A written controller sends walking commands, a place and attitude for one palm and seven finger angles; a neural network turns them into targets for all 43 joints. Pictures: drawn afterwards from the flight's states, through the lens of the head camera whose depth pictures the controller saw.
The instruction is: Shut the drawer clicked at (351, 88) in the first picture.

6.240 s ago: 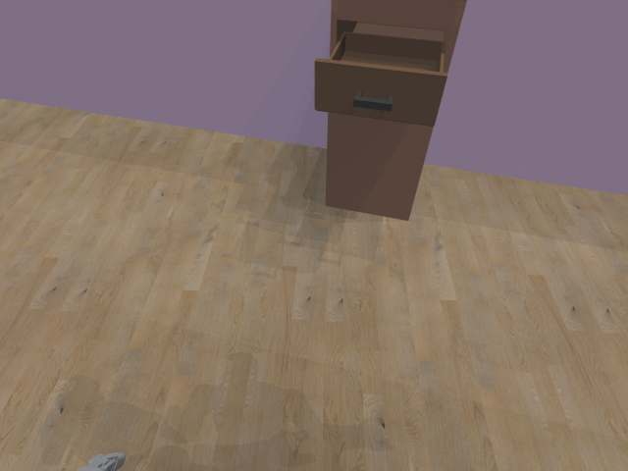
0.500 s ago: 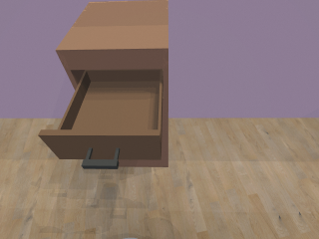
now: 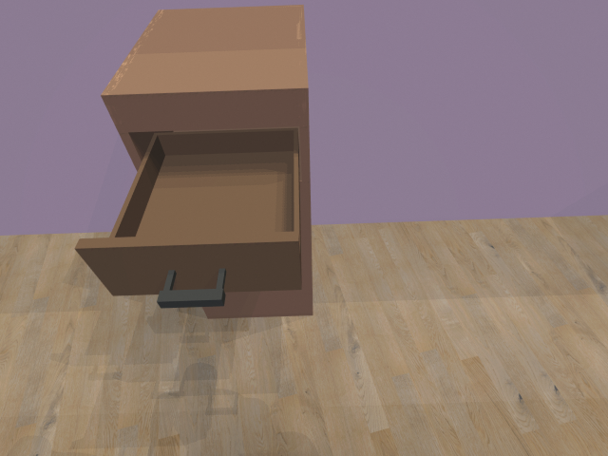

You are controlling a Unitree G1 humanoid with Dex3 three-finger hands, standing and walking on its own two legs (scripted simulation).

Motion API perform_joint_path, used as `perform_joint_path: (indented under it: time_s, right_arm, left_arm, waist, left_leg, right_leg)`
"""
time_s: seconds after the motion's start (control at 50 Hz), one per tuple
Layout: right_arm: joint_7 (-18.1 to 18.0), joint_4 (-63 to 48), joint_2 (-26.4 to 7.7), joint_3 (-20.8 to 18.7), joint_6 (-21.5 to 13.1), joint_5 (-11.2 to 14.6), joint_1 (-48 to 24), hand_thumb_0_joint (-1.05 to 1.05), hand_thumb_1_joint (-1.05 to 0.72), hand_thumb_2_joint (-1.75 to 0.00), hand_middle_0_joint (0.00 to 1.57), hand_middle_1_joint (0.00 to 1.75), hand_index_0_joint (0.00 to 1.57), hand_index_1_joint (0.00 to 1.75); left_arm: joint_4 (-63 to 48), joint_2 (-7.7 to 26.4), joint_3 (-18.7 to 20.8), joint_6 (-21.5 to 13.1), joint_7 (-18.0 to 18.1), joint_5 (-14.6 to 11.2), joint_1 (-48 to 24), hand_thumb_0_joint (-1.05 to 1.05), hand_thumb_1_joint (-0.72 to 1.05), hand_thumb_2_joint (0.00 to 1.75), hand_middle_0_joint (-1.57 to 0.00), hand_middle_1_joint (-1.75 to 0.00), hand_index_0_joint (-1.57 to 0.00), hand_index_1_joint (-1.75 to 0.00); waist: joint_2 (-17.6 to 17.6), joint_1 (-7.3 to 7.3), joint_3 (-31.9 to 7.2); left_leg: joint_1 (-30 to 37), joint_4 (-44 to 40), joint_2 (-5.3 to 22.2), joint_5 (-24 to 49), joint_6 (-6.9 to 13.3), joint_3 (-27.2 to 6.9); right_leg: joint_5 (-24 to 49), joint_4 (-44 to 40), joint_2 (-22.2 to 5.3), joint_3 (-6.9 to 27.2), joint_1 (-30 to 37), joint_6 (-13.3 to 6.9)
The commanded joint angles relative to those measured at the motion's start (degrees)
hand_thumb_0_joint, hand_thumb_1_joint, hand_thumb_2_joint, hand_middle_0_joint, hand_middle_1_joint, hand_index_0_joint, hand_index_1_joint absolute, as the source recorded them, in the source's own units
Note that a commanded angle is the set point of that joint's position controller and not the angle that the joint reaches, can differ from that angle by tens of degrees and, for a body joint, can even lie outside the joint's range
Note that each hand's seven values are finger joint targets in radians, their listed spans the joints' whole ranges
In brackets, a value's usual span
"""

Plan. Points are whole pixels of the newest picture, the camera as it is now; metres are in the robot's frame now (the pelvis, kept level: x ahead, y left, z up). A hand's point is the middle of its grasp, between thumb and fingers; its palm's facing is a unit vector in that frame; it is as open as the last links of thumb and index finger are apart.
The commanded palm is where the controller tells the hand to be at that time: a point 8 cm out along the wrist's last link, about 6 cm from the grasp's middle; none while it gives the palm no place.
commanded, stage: come to a stop and stand still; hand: left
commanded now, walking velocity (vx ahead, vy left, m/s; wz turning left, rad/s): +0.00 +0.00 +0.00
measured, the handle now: (194, 287) +0.37 +0.20 -0.03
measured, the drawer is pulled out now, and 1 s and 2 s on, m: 0.30 0.30 0.30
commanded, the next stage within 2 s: look again from close up in 0.36 s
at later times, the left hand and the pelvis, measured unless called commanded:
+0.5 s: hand out of the picture +0.03 +0.17 -0.17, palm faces +0.04 -0.98 -0.20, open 7.3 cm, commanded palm none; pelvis +0.01 +0.00 +0.00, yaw +0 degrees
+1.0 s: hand out of the picture -0.03 +0.20 -0.17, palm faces +0.01 -0.98 -0.17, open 7.4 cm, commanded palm none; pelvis -0.01 +0.04 +0.01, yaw -1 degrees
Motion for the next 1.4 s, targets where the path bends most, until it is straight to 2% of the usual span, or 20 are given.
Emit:
perform_joint_path:
  time_s: [0.0,0.02,0.04,0.1,0.14,0.18,0.22,0.26,0.32,0.44,0.56,0.66,1.06,1.1,1.16,1.2,1.24,1.28,1.34,1.38]
  right_arm:
    - [0.73,-6.03,-5.02,-0.98,-0.27,0.26,-1.64,0.00,-0.90,-0.90,0.20,0.30,0.20,0.30]
    - [0.69,-5.57,-5.18,-1.28,-0.29,0.54,-1.24,0.00,-0.90,-0.90,0.20,0.30,0.20,0.30]
    - [0.85,-5.28,-4.52,-0.74,-0.30,0.66,-0.83,0.00,-0.90,-0.90,0.20,0.30,0.20,0.30]
    - [0.18,-4.83,-3.63,-0.61,-1.12,1.33,-1.34,0.00,-0.90,-0.90,0.20,0.30,0.20,0.30]
    - [-0.19,-3.07,-3.01,0.01,-1.75,1.21,1.02,0.00,-0.90,-0.90,0.20,0.30,0.20,0.30]
    - [-0.71,-2.17,-4.39,-0.05,-1.92,1.26,0.69,0.00,-0.90,-0.90,0.20,0.30,0.20,0.30]
    - [-1.19,-1.25,-4.72,-0.12,-1.80,1.29,0.58,0.00,-0.90,-0.90,0.20,0.30,0.20,0.30]
    - [-1.24,-1.15,-5.08,0.00,-1.79,1.43,-0.24,0.00,-0.90,-0.90,0.20,0.30,0.20,0.30]
    - [-1.21,-1.11,-5.75,-0.16,-1.23,1.43,-1.64,0.00,-0.90,-0.90,0.20,0.30,0.20,0.30]
    - [-0.88,-0.70,-7.18,0.25,-1.81,1.32,-2.96,0.00,-0.90,-0.90,0.20,0.30,0.20,0.30]
    - [-0.64,0.16,-7.64,0.71,-1.90,1.23,-3.59,0.00,-0.90,-0.90,0.20,0.30,0.20,0.30]
    - [-0.63,1.09,-7.60,1.08,-2.22,1.27,-2.81,0.00,-0.90,-0.90,0.20,0.30,0.20,0.30]
    - [-0.77,3.17,-6.05,1.17,-2.35,1.48,2.28,0.00,-0.90,-0.90,0.20,0.30,0.20,0.30]
    - [-0.74,3.49,-5.97,1.18,-2.26,1.43,2.73,0.00,-0.90,-0.90,0.20,0.30,0.20,0.30]
    - [-0.81,3.37,-7.47,0.28,-1.59,1.24,3.67,0.00,-0.90,-0.90,0.20,0.30,0.20,0.30]
    - [-0.87,2.87,-8.15,-0.26,-1.26,1.09,3.44,0.00,-0.90,-0.90,0.20,0.30,0.20,0.30]
    - [-1.10,2.72,-8.18,-0.56,-1.37,1.00,4.83,0.00,-0.90,-0.90,0.20,0.30,0.20,0.30]
    - [-1.31,2.75,-8.17,-0.83,-1.58,0.79,5.79,0.00,-0.90,-0.90,0.20,0.30,0.20,0.30]
    - [-1.69,2.60,-7.89,-0.92,-2.18,0.52,7.63,0.00,-0.90,-0.90,0.20,0.30,0.20,0.30]
    - [-1.94,2.26,-8.38,-1.12,-2.43,0.40,7.45,0.00,-0.90,-0.90,0.20,0.30,0.20,0.30]
  left_arm:
    - [-5.01,8.19,0.51,-2.44,2.11,-0.03,2.64,0.00,0.90,0.90,-0.20,-0.30,-0.20,-0.30]
    - [-5.36,6.61,0.30,-2.77,2.23,-0.10,1.41,0.00,0.90,0.90,-0.20,-0.30,-0.20,-0.30]
    - [-5.70,6.91,0.11,-3.18,2.34,-0.18,1.18,0.00,0.90,0.90,-0.20,-0.30,-0.20,-0.30]
    - [-5.40,7.20,1.05,-3.25,2.18,-0.15,1.02,0.00,0.90,0.90,-0.20,-0.30,-0.20,-0.30]
    - [-4.85,6.67,0.68,-3.25,2.29,-0.29,1.85,0.00,0.90,0.90,-0.20,-0.30,-0.20,-0.30]
    - [-3.83,5.73,0.78,-3.04,2.54,-0.60,2.72,0.00,0.90,0.90,-0.20,-0.30,-0.20,-0.30]
    - [-3.16,6.39,1.12,-3.00,2.60,-0.70,2.85,0.00,0.90,0.90,-0.20,-0.30,-0.20,-0.30]
    - [-2.85,6.96,1.07,-2.82,2.64,-0.65,3.57,0.00,0.90,0.90,-0.20,-0.30,-0.20,-0.30]
    - [-2.87,7.37,1.00,-2.58,2.52,-0.60,2.22,0.00,0.90,0.90,-0.20,-0.30,-0.20,-0.30]
    - [-3.23,7.36,0.45,-2.60,2.20,-0.47,0.98,0.00,0.90,0.90,-0.20,-0.30,-0.20,-0.30]
    - [-2.78,6.65,0.01,-2.32,1.98,-0.54,0.66,0.00,0.90,0.90,-0.20,-0.30,-0.20,-0.30]
    - [-2.11,6.36,-0.11,-2.22,1.95,-0.61,1.06,0.00,0.90,0.90,-0.20,-0.30,-0.20,-0.30]
    - [0.16,2.84,-0.47,-1.45,2.17,-0.40,4.47,0.00,0.90,0.90,-0.20,-0.30,-0.20,-0.30]
    - [0.65,2.48,-0.55,-1.43,2.07,-0.26,5.05,0.00,0.90,0.90,-0.20,-0.30,-0.20,-0.30]
    - [0.14,1.66,-0.32,-0.78,1.69,0.40,4.71,0.00,0.90,0.90,-0.20,-0.30,-0.20,-0.30]
    - [-0.24,0.94,-0.12,-0.48,1.34,0.82,5.02,0.00,0.90,0.90,-0.20,-0.30,-0.20,-0.30]
    - [-0.97,0.80,0.03,-0.45,1.03,0.88,4.03,0.00,0.90,0.90,-0.20,-0.30,-0.20,-0.30]
    - [-1.99,0.45,0.45,-0.31,0.72,0.87,2.74,0.00,0.90,0.90,-0.20,-0.30,-0.20,-0.30]
    - [-4.07,0.79,1.05,-0.64,0.20,0.76,-0.66,0.00,0.90,0.90,-0.20,-0.30,-0.20,-0.30]
    - [-4.68,0.60,1.35,-0.76,-0.03,0.59,-1.16,0.00,0.90,0.90,-0.20,-0.30,-0.20,-0.30]
  waist:
    - [-18.21,0.36,0.94]
    - [-14.09,-0.65,1.77]
    - [-10.74,-0.84,0.76]
    - [-4.61,-0.35,-0.97]
    - [-5.19,-0.27,-2.42]
    - [-3.35,0.28,-0.56]
    - [1.71,0.36,-0.71]
    - [1.25,0.78,-2.54]
    - [-1.50,0.32,0.45]
    - [-1.05,0.53,-0.29]
    - [-1.33,0.76,2.35]
    - [-0.98,0.86,1.08]
    - [-0.31,0.70,3.81]
    - [-0.36,0.51,4.29]
    - [1.34,0.16,6.50]
    - [2.09,0.30,7.62]
    - [1.38,-0.38,6.85]
    - [3.09,-1.05,7.31]
    - [2.57,-2.05,7.08]
    - [2.54,-1.77,5.01]
  left_leg:
    - [-9.35,15.72,-0.11,-6.46,1.25,-2.89]
    - [-9.83,18.34,0.76,-5.62,1.13,-3.86]
    - [-10.02,17.56,1.10,-5.15,1.18,-2.81]
    - [-5.85,9.39,1.23,-4.72,1.16,-1.80]
    - [-1.46,1.80,0.61,2.25,1.42,-1.03]
    - [0.13,-0.35,2.47,6.37,2.39,-3.07]
    - [1.20,0.16,3.35,10.18,2.47,-3.45]
    - [2.31,0.37,3.57,13.57,2.29,-2.75]
    - [1.39,-1.36,3.46,7.23,1.99,-2.90]
    - [4.33,-4.78,4.38,11.05,2.55,-4.25]
    - [3.51,-7.47,4.54,7.89,2.98,-5.14]
    - [4.13,-8.55,4.67,9.09,3.28,-5.50]
    - [1.53,-13.95,5.47,0.61,4.06,-7.88]
    - [1.07,-15.15,5.69,-4.73,4.20,-8.55]
    - [-1.13,-19.88,8.83,-20.01,5.92,-14.35]
    - [-2.12,-20.57,10.71,-23.71,7.68,-17.10]
    - [0.24,-19.96,11.78,-21.95,8.98,-19.36]
    - [0.96,-20.35,13.40,-19.91,10.66,-20.94]
    - [4.77,-18.60,14.28,-9.71,12.61,-22.06]
    - [5.93,-16.44,14.27,-2.66,12.84,-20.66]
  right_leg:
    - [-18.03,-19.08,-12.95,20.47,-5.10,-4.44]
    - [-13.36,-19.27,-12.92,19.33,-5.79,-4.48]
    - [-5.34,-17.79,-12.38,17.44,-2.10,-4.63]
    - [11.72,-12.74,-12.03,12.58,1.27,-5.76]
    - [21.05,-9.56,-9.67,9.99,3.99,-3.50]
    - [21.87,-9.10,-8.26,8.82,3.10,-0.10]
    - [26.97,-7.65,-7.77,8.26,4.33,0.76]
    - [33.17,-6.37,-7.69,7.07,7.10,1.17]
    - [26.39,-8.48,-7.86,7.86,5.11,0.72]
    - [21.12,-9.01,-6.77,7.05,4.67,0.01]
    - [12.36,-10.23,-6.38,7.01,2.48,-0.14]
    - [11.98,-9.68,-6.38,6.67,3.36,0.02]
    - [6.25,-7.77,-5.67,5.20,0.79,0.86]
    - [3.57,-7.40,-5.32,4.35,0.44,1.06]
    - [-4.76,-2.34,-3.20,0.51,-3.23,1.62]
    - [-6.03,1.02,-2.76,-1.08,-5.43,1.76]
    - [-5.77,3.75,-2.53,-1.15,-8.13,1.61]
    - [-6.99,7.97,-3.42,-0.87,-11.09,1.66]
    - [-8.06,9.31,-4.06,0.34,-15.21,1.62]
    - [-7.09,7.59,-3.89,0.41,-13.83,1.75]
